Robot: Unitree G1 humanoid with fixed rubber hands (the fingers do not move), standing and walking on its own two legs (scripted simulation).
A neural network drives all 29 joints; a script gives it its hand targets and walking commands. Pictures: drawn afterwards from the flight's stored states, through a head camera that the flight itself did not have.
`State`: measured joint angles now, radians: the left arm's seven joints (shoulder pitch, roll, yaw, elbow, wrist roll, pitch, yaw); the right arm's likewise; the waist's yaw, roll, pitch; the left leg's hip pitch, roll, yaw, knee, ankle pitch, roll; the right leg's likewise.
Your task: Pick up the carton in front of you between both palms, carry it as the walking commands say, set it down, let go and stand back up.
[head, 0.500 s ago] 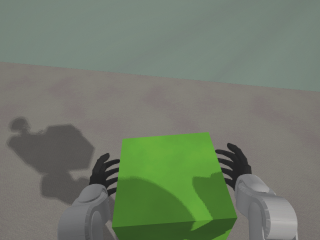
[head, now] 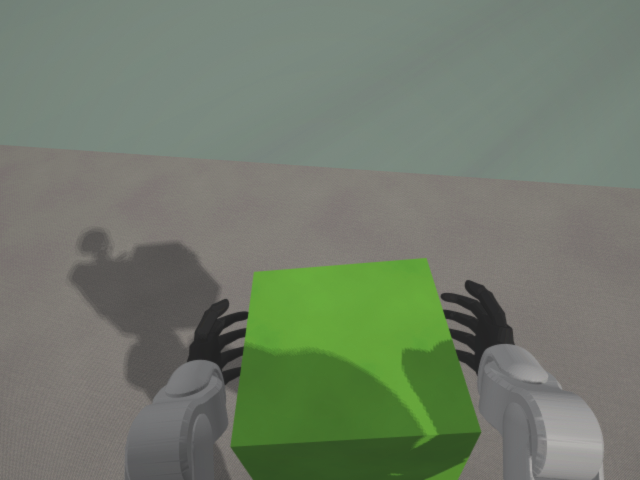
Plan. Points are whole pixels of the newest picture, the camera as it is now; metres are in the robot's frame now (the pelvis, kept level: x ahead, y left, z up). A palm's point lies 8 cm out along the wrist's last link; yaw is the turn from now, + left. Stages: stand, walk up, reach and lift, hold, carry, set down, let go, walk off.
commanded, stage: carry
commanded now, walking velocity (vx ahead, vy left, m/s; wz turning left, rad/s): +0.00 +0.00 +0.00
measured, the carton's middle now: (349, 392) +0.25 +0.00 -0.01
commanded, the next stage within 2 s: none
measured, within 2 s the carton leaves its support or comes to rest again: neither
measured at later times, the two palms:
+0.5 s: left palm (194, 358) +0.26 +0.17 +0.08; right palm (464, 331) +0.27 -0.13 +0.09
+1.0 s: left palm (203, 388) +0.25 +0.17 +0.03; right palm (450, 356) +0.27 -0.12 +0.04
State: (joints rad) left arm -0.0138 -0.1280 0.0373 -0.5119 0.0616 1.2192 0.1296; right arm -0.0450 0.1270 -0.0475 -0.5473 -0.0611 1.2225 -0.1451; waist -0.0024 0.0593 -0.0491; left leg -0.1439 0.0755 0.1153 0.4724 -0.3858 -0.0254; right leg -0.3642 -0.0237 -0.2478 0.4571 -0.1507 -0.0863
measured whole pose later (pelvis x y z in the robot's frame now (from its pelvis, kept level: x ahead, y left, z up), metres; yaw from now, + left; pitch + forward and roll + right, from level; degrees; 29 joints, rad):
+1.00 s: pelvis -0.02 +0.01 +0.00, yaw +1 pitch +1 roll +1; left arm -0.18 -0.14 0.13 0.09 0.25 0.88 0.06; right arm -0.24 0.15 -0.12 0.11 -0.24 0.85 -0.07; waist 0.00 -0.01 -0.05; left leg -0.17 0.04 0.14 0.51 -0.35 -0.01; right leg -0.38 -0.07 -0.22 0.49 -0.13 -0.06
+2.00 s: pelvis -0.03 +0.03 +0.00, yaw +1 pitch +1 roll +0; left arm -0.23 -0.14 0.18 0.19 0.25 0.77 0.04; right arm -0.26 0.15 -0.18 0.20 -0.25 0.73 -0.05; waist 0.00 -0.01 -0.06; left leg -0.20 0.03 0.14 0.56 -0.37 0.02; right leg -0.40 -0.09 -0.20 0.51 -0.12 -0.03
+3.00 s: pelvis -0.05 +0.02 +0.01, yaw +8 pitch -6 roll +0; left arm -0.24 -0.15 0.24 0.28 0.25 0.68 0.03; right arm -0.28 0.16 -0.17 0.25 -0.27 0.69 -0.04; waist 0.01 0.03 0.04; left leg -0.05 -0.03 -0.05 0.43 -0.27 0.01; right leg -0.20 -0.01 0.05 0.37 -0.07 0.03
